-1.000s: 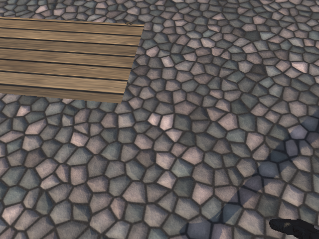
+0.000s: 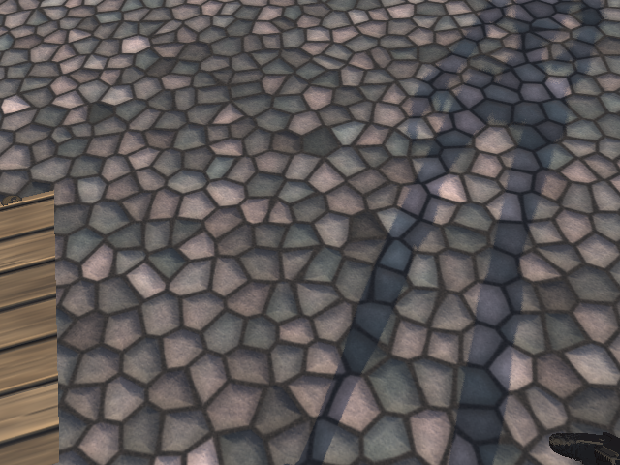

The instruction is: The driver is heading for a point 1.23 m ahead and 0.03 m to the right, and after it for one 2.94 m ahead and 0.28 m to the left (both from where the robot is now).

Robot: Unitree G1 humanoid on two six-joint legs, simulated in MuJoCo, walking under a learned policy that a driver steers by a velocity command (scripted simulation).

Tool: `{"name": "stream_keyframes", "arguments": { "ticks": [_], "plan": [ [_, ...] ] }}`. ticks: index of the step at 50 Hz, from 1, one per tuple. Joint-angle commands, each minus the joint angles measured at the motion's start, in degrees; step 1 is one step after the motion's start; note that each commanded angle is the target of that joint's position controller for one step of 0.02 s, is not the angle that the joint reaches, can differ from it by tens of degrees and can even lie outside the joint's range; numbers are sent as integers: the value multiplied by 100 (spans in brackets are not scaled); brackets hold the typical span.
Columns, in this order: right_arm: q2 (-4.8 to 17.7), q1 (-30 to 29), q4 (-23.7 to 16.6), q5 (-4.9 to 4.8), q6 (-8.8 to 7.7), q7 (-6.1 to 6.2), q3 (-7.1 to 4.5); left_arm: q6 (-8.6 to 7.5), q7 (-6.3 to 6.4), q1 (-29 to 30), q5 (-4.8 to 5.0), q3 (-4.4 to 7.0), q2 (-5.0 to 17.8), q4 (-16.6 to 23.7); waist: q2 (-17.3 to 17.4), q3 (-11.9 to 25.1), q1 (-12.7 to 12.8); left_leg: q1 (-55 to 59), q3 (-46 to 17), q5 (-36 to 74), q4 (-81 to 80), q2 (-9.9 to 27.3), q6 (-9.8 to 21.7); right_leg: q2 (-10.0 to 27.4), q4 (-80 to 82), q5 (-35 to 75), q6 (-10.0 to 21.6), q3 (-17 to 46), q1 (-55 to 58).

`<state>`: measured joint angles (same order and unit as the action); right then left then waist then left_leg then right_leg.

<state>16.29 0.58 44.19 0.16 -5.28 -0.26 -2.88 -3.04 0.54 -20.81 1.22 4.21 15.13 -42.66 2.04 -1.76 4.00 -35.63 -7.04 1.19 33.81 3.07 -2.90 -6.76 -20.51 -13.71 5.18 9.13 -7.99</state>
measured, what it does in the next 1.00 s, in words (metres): walks ahead: left foot, then right foot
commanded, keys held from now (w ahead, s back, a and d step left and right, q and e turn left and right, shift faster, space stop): w+e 0.26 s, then w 0.58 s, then w+q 0.16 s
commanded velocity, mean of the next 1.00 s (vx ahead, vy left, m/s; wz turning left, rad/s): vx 0.50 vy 0.00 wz -0.26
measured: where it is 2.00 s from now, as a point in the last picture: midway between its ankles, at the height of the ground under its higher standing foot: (382, 231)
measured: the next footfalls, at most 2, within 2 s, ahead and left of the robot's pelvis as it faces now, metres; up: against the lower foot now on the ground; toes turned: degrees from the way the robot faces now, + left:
left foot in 0.12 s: +0.24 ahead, +0.15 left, +0.00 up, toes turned -9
right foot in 0.64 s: +0.47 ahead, -0.17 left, +0.00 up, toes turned -17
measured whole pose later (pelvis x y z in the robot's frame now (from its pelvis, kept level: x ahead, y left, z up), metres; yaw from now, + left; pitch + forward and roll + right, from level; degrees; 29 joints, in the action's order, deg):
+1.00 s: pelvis +0.50 -0.08 +0.00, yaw -13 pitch +1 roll -2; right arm 16.7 6.9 45.8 -0.9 -3.2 -1.4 -2.4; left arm -5.1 -0.6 -20.1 -0.4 3.5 16.0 -45.2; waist 3.0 -0.6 3.3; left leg -39.0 -2.7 1.7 42.5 6.3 -0.8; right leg -3.4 -11.9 -11.5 3.1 -4.4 -1.6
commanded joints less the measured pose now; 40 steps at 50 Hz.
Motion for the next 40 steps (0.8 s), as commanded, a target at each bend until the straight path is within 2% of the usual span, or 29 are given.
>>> {"name": "stream_keyframes", "arguments": {
  "ticks": [1,3,4,5,6,7,8,9,10,11,12,13,14,17,20,23,25,27,29,30,31,32,33,34,35,36,37,38,40],
  "plan": [
    [444,-585,-573,-55,-141,-42,-89,-35,38,-156,37,236,879,260,-762,159,14,758,211,112,-478,-341,26,1263,358,726,645,1202,-316],
    [604,-504,-602,-74,-220,-72,-145,2,64,-132,28,236,881,255,-885,186,-73,926,163,-341,-695,-378,133,1386,38,774,602,1546,12],
    [679,-312,-569,-86,-261,-74,-185,25,76,-72,26,237,874,272,-993,225,-186,1158,197,-559,-782,-384,224,1406,-149,912,558,1669,98],
    [755,110,-453,-74,-298,-58,-240,47,81,33,27,205,790,312,-1043,366,-416,1709,293,-523,-1041,-386,356,1273,-461,1075,455,1654,64],
    [937,762,-341,-2,-328,-21,-321,32,66,130,-11,121,571,393,-941,864,-723,2824,50,-527,-973,9,602,1019,-1292,1189,275,1396,-266],
    [1290,1707,-259,39,-313,26,-411,6,53,51,-122,-6,230,514,-132,1675,-1018,4350,-1048,-728,-912,1075,968,554,-2992,-20,22,761,-1131],
    [1592,2025,-49,68,-229,-28,-492,-34,54,-770,108,-54,128,662,1903,2040,-573,5661,-3723,-1992,-1495,2147,1863,39,-4498,-2195,-260,237,-3111],
    [974,1738,-209,-48,-205,-56,-370,-10,90,-699,161,56,779,447,1026,1440,-680,5261,-3655,-2933,-1672,2077,1702,558,-5171,-1885,-354,339,-3704],
    [635,1523,-279,-62,-168,-38,-281,29,86,-89,94,129,1024,501,476,792,-821,4579,-2640,-2645,-1708,1797,1436,738,-5269,-1324,-390,191,-3785],
    [558,1275,-317,-10,-135,-41,-232,56,94,169,32,132,942,535,95,461,-721,3929,-1946,-1918,-1830,1538,1312,921,-5158,-919,-433,46,-3554],
    [460,1150,-275,13,-115,-39,-201,57,72,353,-16,146,861,611,109,204,-648,3517,-1485,-1356,-1955,1342,1284,1063,-4917,-649,-448,15,-3471],
    [435,1127,-236,52,-121,-26,-181,71,28,342,15,141,745,648,275,160,-550,3238,-1059,-1000,-2084,1192,1217,1203,-4781,-485,-437,-41,-3234],
    [424,1183,-176,52,-146,-36,-184,80,7,343,36,112,606,670,362,159,-541,3095,-794,-746,-2203,1080,1245,1230,-4658,-411,-441,-137,-3120],
    [597,1387,19,5,-206,-72,-234,83,-8,565,1,31,356,812,283,115,-524,3069,-311,120,-2397,1081,1474,1226,-4120,-162,-494,-210,-3294],
    [737,1436,135,-48,-160,-69,-254,22,-58,967,-42,-39,288,931,176,85,-571,3197,170,706,-2467,1010,1476,1227,-3096,557,-525,-368,-3304],
    [850,1643,257,-122,-86,-45,-242,-81,-170,1579,-44,-123,179,1067,178,-48,-779,3151,564,677,-2495,854,1342,1169,-2019,1312,-492,-772,-2904],
    [934,1935,387,-158,-31,-47,-240,-109,-234,1955,-12,-142,181,1198,192,-136,-912,3332,569,621,-2458,956,1325,1085,-1630,1346,-450,-922,-2788],
    [1011,2110,503,-186,42,-48,-246,-121,-280,2178,17,-118,277,1328,268,-201,-894,3675,518,817,-2334,1150,1275,1009,-1351,1032,-327,-956,-2767],
    [1118,2091,555,-216,114,-21,-265,-131,-306,2051,-4,-51,449,1352,390,-86,-667,3930,578,1744,-1946,1239,1168,846,-1080,660,-135,-1053,-2339],
    [1178,2012,560,-229,149,1,-271,-131,-294,1614,-37,31,595,1243,422,201,-350,3910,736,2618,-1406,1157,1069,676,-870,714,-5,-1189,-1614],
    [1119,1995,556,-220,171,26,-235,-116,-257,798,-62,167,830,978,326,702,67,3613,957,3077,-469,928,927,536,-674,987,169,-1280,-396],
    [916,1954,419,-97,141,49,-134,-71,-174,-183,-105,298,1189,760,-36,1429,461,2451,1111,1788,1011,694,712,1277,-973,1359,461,-464,1354],
    [200,2527,221,3,28,1,103,-51,-136,-493,-165,376,1758,699,-1539,2166,108,198,1077,-2230,3192,-322,343,2818,-505,579,1384,2347,3158],
    [646,2348,336,-99,-95,-46,7,-59,-144,-596,-113,264,1295,710,-1313,2513,309,-417,177,-3446,4007,-305,384,2988,41,181,1524,3301,3186],
    [913,1875,144,-257,-142,-76,-85,-89,-157,-213,-105,164,1068,694,-1101,1538,226,-864,225,-3091,4157,-20,426,2746,125,411,1268,2369,2491],
    [848,1568,88,-244,-157,-64,-64,-109,-167,136,-90,111,909,701,-764,1005,64,-766,345,-2587,3862,224,440,2438,217,907,1087,1582,1684],
    [791,1454,85,-147,-137,-44,-79,-126,-196,428,-113,70,769,697,-565,666,-124,-557,395,-2274,3513,362,402,2216,394,1327,982,1124,1000],
    [756,1544,117,-108,-69,-42,-100,-159,-215,607,-149,32,636,708,-622,547,-326,-185,347,-2053,3301,485,375,2056,595,1606,924,817,508],
    [508,1751,190,-99,71,-43,-62,-240,-229,708,-126,50,643,637,-645,490,-530,194,381,-1818,3041,510,281,1988,955,1693,992,533,1]
  ]
}}
Keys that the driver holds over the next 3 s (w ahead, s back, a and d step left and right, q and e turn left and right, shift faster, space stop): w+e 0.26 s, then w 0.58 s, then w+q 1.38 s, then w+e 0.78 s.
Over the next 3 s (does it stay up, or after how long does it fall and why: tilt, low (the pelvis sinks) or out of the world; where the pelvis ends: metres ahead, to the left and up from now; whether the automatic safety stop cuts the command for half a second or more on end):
stays up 1.58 0.14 0.00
